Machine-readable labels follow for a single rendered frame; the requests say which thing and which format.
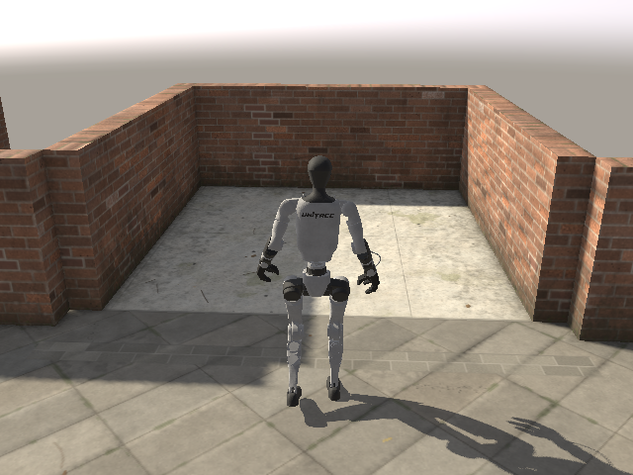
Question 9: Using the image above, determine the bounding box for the robot torso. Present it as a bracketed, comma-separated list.
[295, 194, 341, 297]

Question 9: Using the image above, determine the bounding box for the robot left upper arm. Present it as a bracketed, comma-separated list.
[268, 198, 299, 251]

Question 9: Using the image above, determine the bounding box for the right robot forearm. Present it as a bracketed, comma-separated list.
[357, 239, 377, 277]

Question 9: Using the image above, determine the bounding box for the right robot hand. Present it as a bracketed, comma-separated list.
[357, 272, 380, 294]

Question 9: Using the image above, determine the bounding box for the left robot shin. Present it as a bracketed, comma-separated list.
[287, 324, 302, 394]

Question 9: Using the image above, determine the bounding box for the robot right upper arm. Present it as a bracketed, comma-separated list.
[339, 200, 367, 254]

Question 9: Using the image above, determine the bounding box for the left robot hand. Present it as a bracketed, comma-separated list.
[256, 264, 279, 282]

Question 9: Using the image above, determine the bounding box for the left robot forearm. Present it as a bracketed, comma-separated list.
[259, 236, 278, 268]

